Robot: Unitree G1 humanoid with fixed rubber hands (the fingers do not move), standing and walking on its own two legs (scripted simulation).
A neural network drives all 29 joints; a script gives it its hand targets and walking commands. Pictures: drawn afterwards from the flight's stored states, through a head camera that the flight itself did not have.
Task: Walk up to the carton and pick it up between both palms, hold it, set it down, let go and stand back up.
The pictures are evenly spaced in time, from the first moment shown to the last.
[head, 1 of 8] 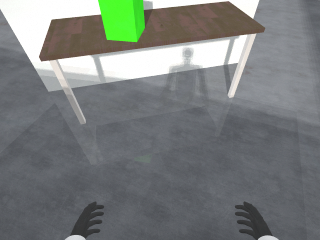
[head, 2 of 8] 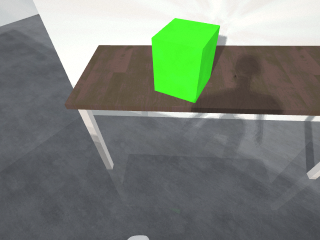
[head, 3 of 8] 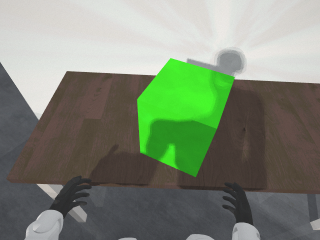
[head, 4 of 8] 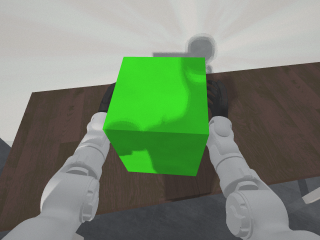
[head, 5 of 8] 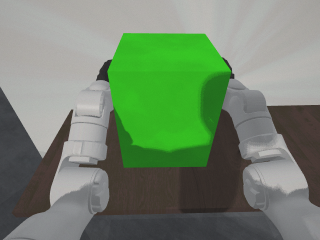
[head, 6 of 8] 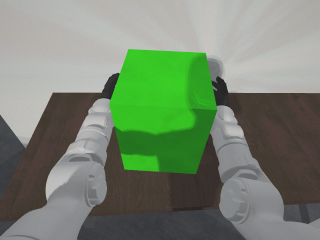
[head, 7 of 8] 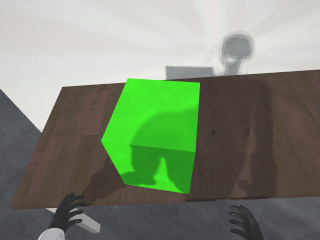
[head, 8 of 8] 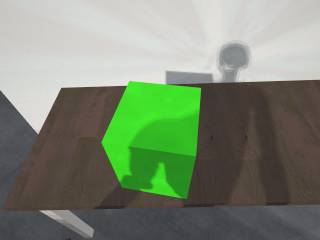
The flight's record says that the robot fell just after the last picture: no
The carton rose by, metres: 0.22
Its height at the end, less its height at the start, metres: +0.00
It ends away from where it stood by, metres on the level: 0.07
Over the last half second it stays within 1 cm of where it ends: yes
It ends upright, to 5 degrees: yes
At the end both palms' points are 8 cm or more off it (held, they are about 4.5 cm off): yes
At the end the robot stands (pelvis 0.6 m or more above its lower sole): yes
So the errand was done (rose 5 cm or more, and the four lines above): yes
